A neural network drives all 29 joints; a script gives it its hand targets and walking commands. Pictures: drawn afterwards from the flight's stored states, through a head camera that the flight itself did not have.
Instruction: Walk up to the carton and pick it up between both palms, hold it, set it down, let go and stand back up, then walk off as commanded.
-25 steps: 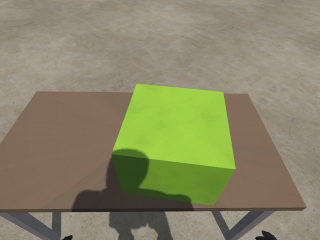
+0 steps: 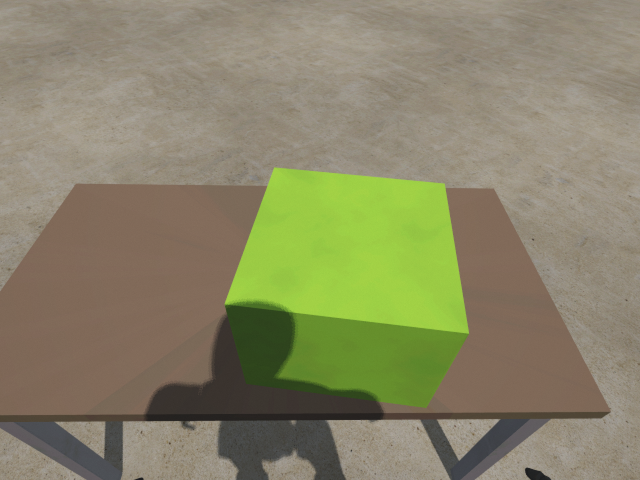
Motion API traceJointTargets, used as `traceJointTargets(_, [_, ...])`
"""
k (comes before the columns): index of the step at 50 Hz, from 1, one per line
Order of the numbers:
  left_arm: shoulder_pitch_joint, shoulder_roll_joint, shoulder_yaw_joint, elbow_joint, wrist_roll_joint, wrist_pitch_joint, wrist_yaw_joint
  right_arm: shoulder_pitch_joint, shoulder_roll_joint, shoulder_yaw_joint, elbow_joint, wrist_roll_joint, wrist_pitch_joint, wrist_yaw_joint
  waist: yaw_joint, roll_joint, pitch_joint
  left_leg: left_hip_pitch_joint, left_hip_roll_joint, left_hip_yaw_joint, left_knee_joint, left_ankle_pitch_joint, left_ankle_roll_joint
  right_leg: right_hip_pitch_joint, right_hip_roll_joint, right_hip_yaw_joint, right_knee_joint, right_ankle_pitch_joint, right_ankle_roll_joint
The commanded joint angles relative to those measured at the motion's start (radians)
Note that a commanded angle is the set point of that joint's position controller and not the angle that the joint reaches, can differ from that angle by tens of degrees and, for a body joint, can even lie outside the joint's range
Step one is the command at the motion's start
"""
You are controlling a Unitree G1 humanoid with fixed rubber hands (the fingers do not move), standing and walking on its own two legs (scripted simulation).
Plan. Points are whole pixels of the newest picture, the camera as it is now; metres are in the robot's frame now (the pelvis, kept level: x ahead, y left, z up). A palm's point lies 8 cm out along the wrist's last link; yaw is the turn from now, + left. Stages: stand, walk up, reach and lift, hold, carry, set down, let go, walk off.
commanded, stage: stand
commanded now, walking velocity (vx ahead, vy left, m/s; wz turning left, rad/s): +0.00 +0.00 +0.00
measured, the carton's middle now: (346, 282) +0.44 -0.03 -0.03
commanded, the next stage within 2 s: walk off in 0.14 s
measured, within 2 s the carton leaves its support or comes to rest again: neither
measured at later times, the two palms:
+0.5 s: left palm out of the picture +0.09 +0.28 -0.11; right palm out of the picture +0.09 -0.30 -0.11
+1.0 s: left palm out of the picture -0.02 +0.23 -0.08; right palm out of the picture -0.03 -0.39 -0.15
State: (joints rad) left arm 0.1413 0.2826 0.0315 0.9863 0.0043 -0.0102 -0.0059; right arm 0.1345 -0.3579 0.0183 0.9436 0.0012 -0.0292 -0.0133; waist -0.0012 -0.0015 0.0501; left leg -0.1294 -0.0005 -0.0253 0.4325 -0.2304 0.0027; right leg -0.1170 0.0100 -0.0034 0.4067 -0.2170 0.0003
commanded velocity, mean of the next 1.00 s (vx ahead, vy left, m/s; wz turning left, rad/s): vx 0.00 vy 0.00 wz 0.00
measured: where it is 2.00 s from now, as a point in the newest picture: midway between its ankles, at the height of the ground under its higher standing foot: outside the picture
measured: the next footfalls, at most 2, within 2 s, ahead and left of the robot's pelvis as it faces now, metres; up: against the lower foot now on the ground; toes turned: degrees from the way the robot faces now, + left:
left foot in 1.24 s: -0.21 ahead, +0.06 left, +0.00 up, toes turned -7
right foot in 1.58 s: -0.43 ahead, -0.17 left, +0.00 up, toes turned +7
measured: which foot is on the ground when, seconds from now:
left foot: down 0.00-0.66, up 0.68-1.00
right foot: down 0.00-1.00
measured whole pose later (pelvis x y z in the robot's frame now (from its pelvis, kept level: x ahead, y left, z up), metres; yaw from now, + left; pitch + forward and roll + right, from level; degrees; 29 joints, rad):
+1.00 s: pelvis -0.15 -0.07 -0.03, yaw -1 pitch -4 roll +4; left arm 0.16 0.35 0.07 0.73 0.00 0.02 0.01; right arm 0.15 -0.46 0.01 0.78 0.00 0.08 -0.02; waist 0.00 0.06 0.14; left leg -0.41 -0.11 -0.14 1.21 -0.44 0.00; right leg -0.45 0.05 0.00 0.65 -0.15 -0.09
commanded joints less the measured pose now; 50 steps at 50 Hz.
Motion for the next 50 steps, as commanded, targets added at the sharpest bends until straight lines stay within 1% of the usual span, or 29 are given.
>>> traceJointTargets(1, [-0.068,0.256,0.046,-0.024,0.010,-0.021,0.002,-0.046,-0.199,-0.050,-0.021,-0.019,-0.011,-0.005,0.007,0.046,-0.024,-0.019,0.115,-0.114,-0.137,0.140,0.034,0.023,-0.121,0.114,-0.116,0.133,-0.045])
traceJointTargets(7, [-0.067,0.254,0.045,-0.020,0.008,-0.021,0.002,-0.046,-0.202,-0.050,-0.018,-0.018,-0.013,-0.005,0.008,0.055,-0.019,-0.025,0.113,-0.113,-0.140,0.135,0.036,0.023,-0.122,0.118,-0.120,0.132,-0.045])
traceJointTargets(16, [-0.062,0.257,0.044,-0.016,0.007,-0.021,0.003,-0.042,-0.206,-0.049,-0.012,-0.016,-0.012,-0.007,0.008,0.045,-0.019,-0.023,0.115,-0.110,-0.138,0.153,0.034,0.028,-0.123,0.115,-0.119,0.148,-0.043])
traceJointTargets(17, [-0.018,0.309,0.068,-0.104,-0.013,-0.003,0.025,-0.009,-0.236,-0.110,-0.067,-0.012,0.013,0.004,-0.021,0.037,0.047,-0.100,0.085,-0.087,0.020,0.431,0.041,-0.080,-0.113,0.118,0.056,0.417,-0.068])
traceJointTargets(18, [-0.011,0.312,0.075,-0.123,-0.017,0.005,0.029,0.009,-0.231,-0.109,-0.070,-0.008,0.020,0.005,-0.030,0.064,0.024,-0.086,0.100,-0.072,0.036,0.481,0.060,-0.087,-0.098,0.108,0.116,0.432,-0.075])
traceJointTargets(20, [0.006,0.303,0.080,-0.160,-0.012,0.012,0.033,0.031,-0.244,-0.122,-0.091,-0.011,0.026,0.005,-0.032,0.067,-0.042,-0.059,0.140,-0.103,0.055,0.555,0.112,-0.087,-0.059,0.086,0.227,0.401,-0.082])
traceJointTargets(21, [0.015,0.290,0.079,-0.174,-0.012,0.016,0.033,0.033,-0.250,-0.126,-0.106,-0.014,0.029,0.005,-0.032,0.085,-0.066,-0.044,0.178,-0.142,0.043,0.591,0.143,-0.106,-0.033,0.075,0.292,0.366,-0.073])
traceJointTargets(22, [0.023,0.278,0.079,-0.188,-0.009,0.021,0.033,0.038,-0.260,-0.132,-0.116,-0.019,0.032,0.004,-0.032,0.113,-0.077,-0.036,0.220,-0.183,0.016,0.599,0.173,-0.136,-0.001,0.062,0.349,0.275,-0.064])
traceJointTargets(23, [0.031,0.266,0.082,-0.198,-0.006,0.028,0.032,0.038,-0.276,-0.136,-0.128,-0.019,0.034,0.001,-0.037,0.169,-0.066,-0.055,0.284,-0.246,-0.026,0.627,0.218,-0.170,0.040,0.040,0.445,0.041,-0.048])
traceJointTargets(24, [0.037,0.256,0.082,-0.208,0.000,0.036,0.029,0.024,-0.290,-0.141,-0.142,-0.022,0.036,-0.003,-0.035,0.216,-0.040,-0.084,0.350,-0.301,-0.054,0.652,0.267,-0.214,0.062,0.036,0.539,-0.260,-0.047])
traceJointTargets(25, [0.039,0.263,0.089,-0.213,0.001,0.043,0.025,0.015,-0.303,-0.142,-0.152,-0.024,0.039,-0.008,-0.032,0.211,-0.020,-0.137,0.372,-0.323,-0.065,0.613,0.288,-0.216,0.054,0.063,0.601,-0.346,-0.057])
traceJointTargets(26, [0.057,0.266,0.092,-0.219,-0.002,0.048,0.021,-0.011,-0.300,-0.140,-0.172,-0.028,0.043,-0.012,-0.021,0.204,0.001,-0.176,0.374,-0.306,-0.053,0.597,0.292,-0.216,0.048,0.086,0.611,-0.343,-0.065])
traceJointTargets(28, [0.090,0.267,0.101,-0.224,-0.007,0.047,0.016,-0.060,-0.287,-0.135,-0.204,-0.040,0.050,-0.015,0.006,0.211,0.024,-0.175,0.347,-0.263,-0.001,0.607,0.255,-0.227,0.020,0.107,0.503,-0.305,-0.070])
traceJointTargets(29, [0.114,0.269,0.104,-0.221,-0.007,0.043,0.015,-0.081,-0.282,-0.135,-0.216,-0.044,0.052,-0.013,0.023,0.200,0.019,-0.168,0.315,-0.231,0.034,0.574,0.218,-0.201,0.006,0.101,0.395,-0.250,-0.068])
traceJointTargets(30, [0.149,0.269,0.108,-0.212,-0.004,0.039,0.014,-0.104,-0.276,-0.137,-0.231,-0.045,0.058,-0.010,0.043,0.185,0.014,-0.190,0.276,-0.192,0.083,0.502,0.179,-0.137,-0.006,0.089,0.252,-0.165,-0.066])
traceJointTargets(31, [0.180,0.273,0.113,-0.201,0.002,0.032,0.015,-0.106,-0.258,-0.137,-0.241,-0.040,0.065,-0.006,0.061,0.122,0.016,-0.207,0.197,-0.134,0.189,0.393,0.122,-0.088,-0.026,0.092,0.069,-0.019,-0.061])
traceJointTargets(32, [0.166,0.316,0.123,-0.207,0.008,0.025,0.020,-0.060,-0.218,-0.133,-0.246,-0.031,0.073,-0.004,0.044,-0.016,0.032,-0.259,0.060,-0.071,0.338,0.167,0.066,-0.065,-0.094,0.190,-0.031,0.208,-0.068])
traceJointTargets(33, [0.136,0.373,0.132,-0.232,0.017,0.017,0.027,-0.017,-0.181,-0.130,-0.263,-0.022,0.082,-0.002,0.020,-0.178,0.021,-0.354,-0.098,-0.073,0.519,-0.309,0.038,-0.069,-0.249,0.409,-0.057,0.404,-0.110])
traceJointTargets(34, [0.060,0.404,0.134,-0.274,0.020,0.015,0.028,0.063,-0.197,-0.139,-0.241,-0.023,0.091,-0.008,-0.029,-0.119,0.001,-0.298,-0.110,-0.164,0.667,-0.361,0.031,-0.183,-0.314,0.454,-0.062,0.326,-0.146])
traceJointTargets(35, [0.021,0.426,0.145,-0.298,0.029,0.018,0.029,0.080,-0.222,-0.143,-0.236,-0.022,0.101,-0.011,-0.023,-0.100,0.008,-0.292,-0.135,-0.223,0.742,-0.371,0.040,-0.268,-0.346,0.487,-0.080,0.169,-0.175])
traceJointTargets(36, [-0.021,0.420,0.148,-0.310,0.033,0.021,0.031,0.075,-0.241,-0.148,-0.229,-0.015,0.106,-0.018,-0.031,-0.103,0.047,-0.313,-0.141,-0.245,0.793,-0.339,0.039,-0.298,-0.344,0.490,-0.101,0.025,-0.171])
traceJointTargets(37, [-0.060,0.383,0.140,-0.309,0.030,0.020,0.033,0.093,-0.245,-0.150,-0.208,-0.012,0.107,-0.020,-0.048,-0.107,0.087,-0.337,-0.130,-0.240,0.833,-0.285,0.032,-0.297,-0.298,0.417,-0.100,-0.021,-0.144])
traceJointTargets(38, [-0.068,0.349,0.133,-0.312,0.025,0.019,0.035,0.108,-0.247,-0.151,-0.194,-0.013,0.106,-0.016,-0.050,-0.089,0.086,-0.356,-0.135,-0.231,0.857,-0.245,0.020,-0.271,-0.250,0.370,-0.086,-0.018,-0.110])
traceJointTargets(39, [-0.057,0.339,0.134,-0.318,0.022,0.020,0.033,0.120,-0.254,-0.153,-0.198,-0.012,0.106,-0.017,-0.040,-0.094,0.073,-0.373,-0.133,-0.220,0.868,-0.224,0.008,-0.239,-0.236,0.355,-0.075,-0.032,-0.099])
traceJointTargets(42, [-0.020,0.334,0.141,-0.330,0.016,0.015,0.036,0.137,-0.267,-0.152,-0.204,-0.020,0.111,-0.011,-0.025,-0.074,0.040,-0.402,-0.133,-0.205,0.889,-0.201,-0.013,-0.161,-0.234,0.371,-0.082,-0.133,-0.097])
traceJointTargets(43, [-0.012,0.332,0.144,-0.330,0.015,0.014,0.037,0.143,-0.266,-0.151,-0.204,-0.021,0.112,-0.009,-0.023,-0.075,0.032,-0.411,-0.133,-0.201,0.875,-0.198,-0.016,-0.132,-0.230,0.373,-0.087,-0.158,-0.085])
traceJointTargets(47, [0.026,0.329,0.148,-0.328,0.009,0.016,0.039,0.171,-0.260,-0.148,-0.204,-0.020,0.110,-0.005,-0.010,-0.087,-0.054,-0.397,-0.109,-0.168,0.748,-0.223,-0.013,-0.010,-0.222,0.359,-0.081,-0.173,-0.071])
traceJointTargets(48, [0.025,0.329,0.148,-0.328,0.008,0.017,0.039,0.186,-0.259,-0.146,-0.199,-0.019,0.109,-0.005,-0.013,-0.090,-0.064,-0.382,-0.106,-0.157,0.715,-0.229,-0.008,-0.011,-0.222,0.357,-0.092,-0.200,-0.064])
traceJointTargets(50, [0.020,0.330,0.147,-0.329,0.008,0.025,0.037,0.202,-0.264,-0.148,-0.187,-0.018,0.110,-0.003,-0.011,-0.117,-0.065,-0.340,-0.095,-0.127,0.661,-0.247,-0.001,-0.042,-0.222,0.343,-0.116,-0.272,-0.072])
